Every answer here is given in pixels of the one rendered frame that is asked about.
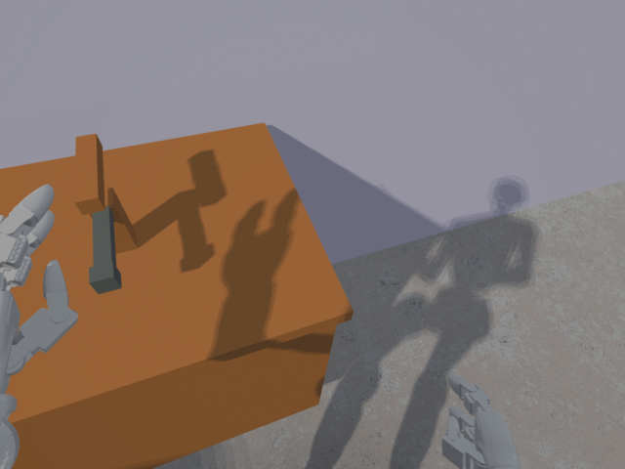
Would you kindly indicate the tap lever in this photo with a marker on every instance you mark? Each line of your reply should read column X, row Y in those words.
column 104, row 276

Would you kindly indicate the counter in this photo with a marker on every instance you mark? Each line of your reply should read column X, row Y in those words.
column 226, row 315

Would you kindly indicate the left robot forearm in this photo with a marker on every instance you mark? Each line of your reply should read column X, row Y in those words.
column 9, row 438

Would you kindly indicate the robot right hand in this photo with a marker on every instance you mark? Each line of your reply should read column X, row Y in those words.
column 487, row 441

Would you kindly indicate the robot left hand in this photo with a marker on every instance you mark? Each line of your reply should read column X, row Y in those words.
column 21, row 232

